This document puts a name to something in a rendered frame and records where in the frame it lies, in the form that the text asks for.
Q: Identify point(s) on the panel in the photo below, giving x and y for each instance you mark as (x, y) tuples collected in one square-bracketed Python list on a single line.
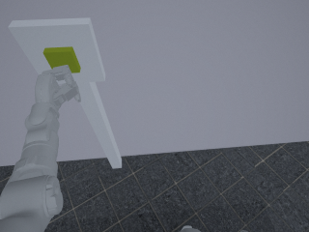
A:
[(34, 35)]

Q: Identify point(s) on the left robot upper arm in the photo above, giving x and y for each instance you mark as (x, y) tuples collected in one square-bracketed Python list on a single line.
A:
[(28, 205)]

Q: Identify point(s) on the robot left forearm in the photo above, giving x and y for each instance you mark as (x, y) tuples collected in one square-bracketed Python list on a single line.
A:
[(40, 149)]

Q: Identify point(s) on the button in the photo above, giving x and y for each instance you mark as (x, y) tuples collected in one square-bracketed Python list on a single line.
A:
[(61, 56)]

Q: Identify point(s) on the left robot hand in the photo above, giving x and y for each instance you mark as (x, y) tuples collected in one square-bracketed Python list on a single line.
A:
[(48, 90)]

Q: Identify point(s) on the robot right shin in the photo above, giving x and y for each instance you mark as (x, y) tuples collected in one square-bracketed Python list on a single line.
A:
[(186, 226)]

